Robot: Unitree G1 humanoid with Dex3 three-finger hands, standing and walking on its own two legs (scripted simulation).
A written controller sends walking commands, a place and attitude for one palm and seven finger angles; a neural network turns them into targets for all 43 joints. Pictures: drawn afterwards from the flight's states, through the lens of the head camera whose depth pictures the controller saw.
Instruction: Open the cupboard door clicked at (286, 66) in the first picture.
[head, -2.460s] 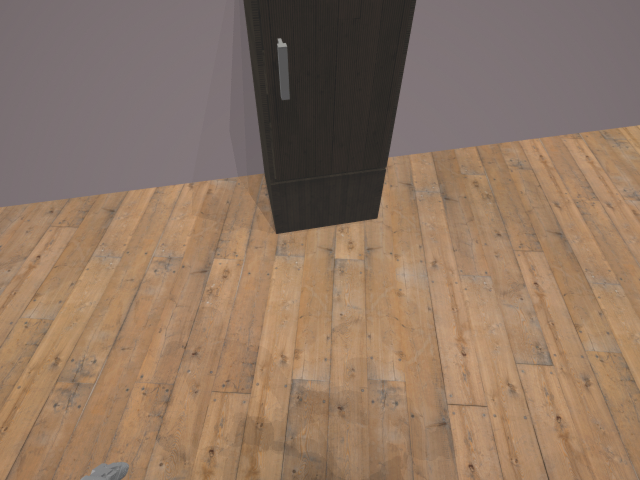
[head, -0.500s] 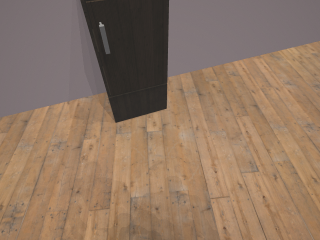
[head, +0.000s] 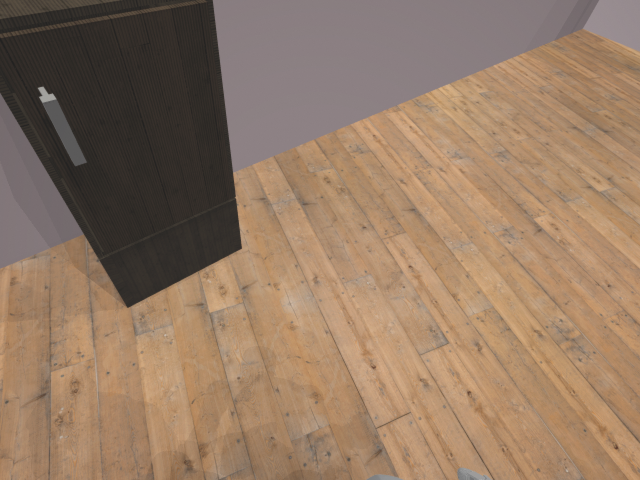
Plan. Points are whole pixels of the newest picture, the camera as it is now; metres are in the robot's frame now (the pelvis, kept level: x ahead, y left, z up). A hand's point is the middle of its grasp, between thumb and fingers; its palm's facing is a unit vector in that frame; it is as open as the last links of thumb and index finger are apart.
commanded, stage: walk to a spot facing it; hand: left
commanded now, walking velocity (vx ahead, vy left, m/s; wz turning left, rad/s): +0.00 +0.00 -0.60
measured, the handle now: (61, 126) +0.70 +0.61 -0.03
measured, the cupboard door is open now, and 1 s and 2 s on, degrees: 0 0 0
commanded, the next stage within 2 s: turn to face it in 1.90 s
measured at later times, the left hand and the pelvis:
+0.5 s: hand (266, 359) +0.32 +0.11 -0.16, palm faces -0.32 -0.92 -0.22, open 7.3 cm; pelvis +0.13 -0.02 -0.01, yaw -17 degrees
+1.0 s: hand (222, 349) +0.33 +0.19 -0.17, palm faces -0.50 -0.85 -0.19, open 7.4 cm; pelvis +0.18 +0.04 +0.01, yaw -35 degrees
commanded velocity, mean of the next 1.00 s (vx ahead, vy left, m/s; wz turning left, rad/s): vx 0.00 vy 0.00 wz -0.60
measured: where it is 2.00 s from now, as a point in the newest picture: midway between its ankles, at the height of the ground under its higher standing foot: (342, 472)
